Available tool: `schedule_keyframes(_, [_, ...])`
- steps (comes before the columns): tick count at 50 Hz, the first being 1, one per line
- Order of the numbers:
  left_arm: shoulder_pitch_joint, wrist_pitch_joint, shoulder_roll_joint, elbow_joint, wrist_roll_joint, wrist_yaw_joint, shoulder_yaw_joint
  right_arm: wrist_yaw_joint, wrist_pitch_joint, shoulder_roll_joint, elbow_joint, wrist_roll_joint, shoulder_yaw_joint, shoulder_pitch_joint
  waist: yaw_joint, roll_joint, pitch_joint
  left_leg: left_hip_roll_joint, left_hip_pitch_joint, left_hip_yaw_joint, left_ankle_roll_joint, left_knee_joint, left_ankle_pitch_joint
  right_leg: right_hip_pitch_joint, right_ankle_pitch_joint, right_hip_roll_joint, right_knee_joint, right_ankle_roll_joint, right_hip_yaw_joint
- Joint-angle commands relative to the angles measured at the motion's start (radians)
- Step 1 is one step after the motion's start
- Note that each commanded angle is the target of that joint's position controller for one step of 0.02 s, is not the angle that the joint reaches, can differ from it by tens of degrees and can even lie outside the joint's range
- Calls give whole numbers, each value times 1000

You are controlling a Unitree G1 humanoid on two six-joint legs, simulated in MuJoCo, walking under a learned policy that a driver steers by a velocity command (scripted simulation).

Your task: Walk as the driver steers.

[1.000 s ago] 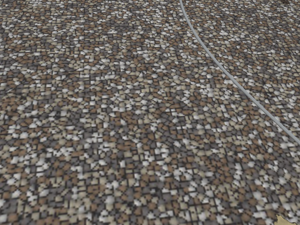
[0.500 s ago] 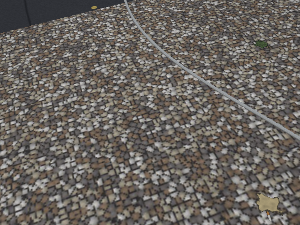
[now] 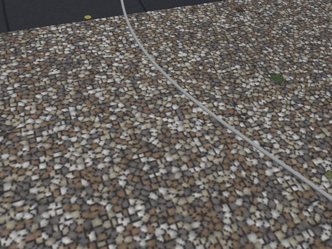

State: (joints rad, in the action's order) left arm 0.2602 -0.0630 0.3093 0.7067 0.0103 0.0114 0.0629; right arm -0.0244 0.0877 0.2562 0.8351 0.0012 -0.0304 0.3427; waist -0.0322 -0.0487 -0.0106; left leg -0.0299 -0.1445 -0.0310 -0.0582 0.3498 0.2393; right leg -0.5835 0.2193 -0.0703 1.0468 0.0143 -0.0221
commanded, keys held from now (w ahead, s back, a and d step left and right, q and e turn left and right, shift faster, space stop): w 0.16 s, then s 0.40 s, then w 0.44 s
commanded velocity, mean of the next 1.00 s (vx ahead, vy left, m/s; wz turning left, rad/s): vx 0.21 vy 0.00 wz -0.01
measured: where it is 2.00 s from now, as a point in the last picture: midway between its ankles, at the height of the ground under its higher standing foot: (156, 173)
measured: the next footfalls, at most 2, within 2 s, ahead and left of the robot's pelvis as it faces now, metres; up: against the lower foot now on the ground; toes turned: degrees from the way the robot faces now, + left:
right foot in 0.28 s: +0.35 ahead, -0.13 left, +0.00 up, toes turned -1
left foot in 0.70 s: +0.25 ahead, +0.10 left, +0.00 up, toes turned +1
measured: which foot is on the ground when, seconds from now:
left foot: down 0.00-0.28, up 0.30-0.68, down 0.70-1.00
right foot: up 0.00-0.26, down 0.28-0.70, up 0.72-1.00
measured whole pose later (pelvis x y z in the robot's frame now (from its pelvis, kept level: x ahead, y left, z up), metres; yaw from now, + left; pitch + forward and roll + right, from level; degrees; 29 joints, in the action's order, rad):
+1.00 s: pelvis +0.27 +0.00 +0.01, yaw +0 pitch +1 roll -3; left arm 0.12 -0.04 0.30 0.90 0.02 0.00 0.10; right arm 0.03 0.07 0.22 0.93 0.00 -0.04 0.47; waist -0.06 -0.02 -0.04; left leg 0.04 -0.03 0.00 -0.02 0.21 0.20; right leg -0.57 0.06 -0.05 0.78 -0.02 -0.01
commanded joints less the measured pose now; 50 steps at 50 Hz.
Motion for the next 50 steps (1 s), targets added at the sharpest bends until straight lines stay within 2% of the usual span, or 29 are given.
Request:
schedule_keyframes(1, [-83,-13,48,-94,-6,-3,12,13,15,164,-59,-3,-37,-22,1,123,54,234,99,210,-148,-215,-229,-200,-126,-38,-93,-32,-10])
schedule_keyframes(4, [-176,-21,9,-122,-2,5,-4,24,5,172,-43,-9,-36,12,-28,125,67,198,79,119,-125,-220,-323,-131,-254,-17,-297,-40,20])
schedule_keyframes(8, [-302,-33,-3,-156,9,32,-14,29,-9,188,-11,-17,-38,86,-69,117,110,231,125,110,-127,-216,-302,-92,-321,13,-469,-23,41])
schedule_keyframes(11, [-297,-50,17,-160,-5,52,-5,37,-31,193,2,-10,-40,86,-34,141,88,236,188,94,-87,-88,-596,0,-304,60,-558,21,45])
schedule_keyframes(13, [-122,-59,73,-102,-21,49,21,44,-36,214,-13,-10,-46,44,63,175,-37,203,202,85,-46,100,-843,226,-322,116,-584,63,66])
schedule_keyframes(14, [-3,-61,110,-66,-27,39,34,44,-35,208,-23,-9,-42,30,129,147,-119,151,133,55,-4,272,-810,430,-521,84,-636,94,54])
schedule_keyframes(15, [115,-55,191,-45,-60,23,43,40,-26,139,-60,25,-17,62,136,-24,-296,78,-135,45,47,593,-379,816,-1052,-146,-483,182,-151])
schedule_keyframes(16, [92,-43,150,-46,-72,22,16,26,-22,36,-15,13,16,262,51,-220,-497,-53,-350,146,107,922,496,1046,-1379,-422,-457,389,-461])
schedule_keyframes(17, [83,-26,76,-51,-47,24,5,20,-28,165,24,-15,-14,224,103,-84,-539,-6,-326,256,114,957,477,959,-1286,-356,-489,364,-409])
schedule_keyframes(18, [-25,-17,62,-56,-24,23,-2,21,-39,183,-16,-33,-23,113,78,-79,-376,43,-378,207,121,924,442,827,-1145,-297,-538,318,-299])
schedule_keyframes(19, [-107,-9,29,-52,-11,21,-13,32,-56,165,-25,-21,-20,57,48,-4,-252,80,-385,164,133,853,397,670,-996,-241,-585,279,-241])
schedule_keyframes(20, [-166,-1,14,-53,-10,19,-19,43,-81,153,-22,-13,-24,36,19,10,-161,100,-343,146,146,788,368,510,-883,-208,-631,257,-194])
schedule_keyframes(21, [-203,9,40,-47,-24,21,-11,51,-109,134,-14,-12,-23,65,-16,-20,-123,102,-239,125,158,729,335,361,-792,-179,-673,242,-148])
schedule_keyframes(23, [-244,21,78,-39,-40,20,4,71,-141,97,-7,-4,-18,104,-35,-75,-110,75,-150,80,177,670,295,243,-749,-166,-713,256,-105])
schedule_keyframes(25, [-245,30,95,-23,-37,8,10,84,-152,112,-15,4,-26,93,-25,-84,-136,73,-147,74,171,660,232,246,-692,-183,-722,265,-108])
schedule_keyframes(28, [-248,55,109,7,-32,-23,14,95,-163,133,-38,7,-40,24,-2,-76,-118,75,-189,75,147,692,195,236,-469,-200,-750,263,-129])
schedule_keyframes(29, [-249,60,91,16,-31,-29,8,95,-162,127,-36,5,-40,22,-1,-58,-132,91,-170,80,136,655,171,223,-229,-189,-779,248,-127])
schedule_keyframes(31, [-257,63,63,45,-22,-30,1,81,-148,90,-30,10,-31,24,-7,-115,-118,93,-84,45,114,483,135,171,184,-145,-830,191,-121])
schedule_keyframes(32, [-250,67,75,61,-12,-30,5,72,-139,91,-18,13,-33,45,-19,-134,-106,65,-18,1,101,403,108,139,303,-131,-836,165,-111])
schedule_keyframes(34, [-236,73,77,79,6,-33,8,57,-128,92,13,20,-38,96,-50,-95,-50,11,59,-68,54,249,133,88,471,-88,-779,97,-79])
schedule_keyframes(35, [-233,73,33,75,7,-32,-2,55,-120,116,16,25,-39,126,-56,37,-1,96,34,80,1,78,303,55,487,-28,-597,44,-30])
schedule_keyframes(36, [-232,64,-49,61,3,-24,-18,60,-115,196,6,16,-52,130,-35,305,32,321,21,431,-107,-119,611,-102,398,103,-232,-34,117])
schedule_keyframes(37, [-316,47,65,21,26,-26,19,52,-92,300,-17,29,-76,74,-47,323,165,421,-161,714,-223,-312,776,-203,291,94,-117,-7,-17])
schedule_keyframes(38, [-284,37,115,35,40,-30,40,59,-62,261,-40,34,-66,-21,10,265,208,401,-163,661,-188,-323,680,-208,176,55,-62,14,-64])
schedule_keyframes(39, [-224,35,115,70,26,-30,46,60,-39,212,-39,21,-55,-66,44,245,187,356,-115,554,-135,-293,539,-201,86,47,-52,15,-63])
schedule_keyframes(41, [-205,33,86,105,-6,-28,49,58,-18,164,-19,-2,-46,-28,28,204,124,302,-8,413,-86,-269,385,-197,-12,38,-42,6,-38])
schedule_keyframes(43, [-223,25,43,113,-2,-19,44,56,-6,114,18,-6,-35,60,8,180,88,276,83,329,-77,-262,253,-203,-87,33,-70,-1,-13])
schedule_keyframes(45, [-245,18,20,114,2,-14,40,58,-3,107,42,-2,-36,122,-14,180,74,270,155,281,-82,-262,164,-220,-130,25,-131,-14,-1])
schedule_keyframes(50, [-333,0,-1,90,11,1,22,64,-9,154,60,-5,-53,146,-56,200,96,272,143,207,-100,-273,72,-123,-181,23,-374,-48,33])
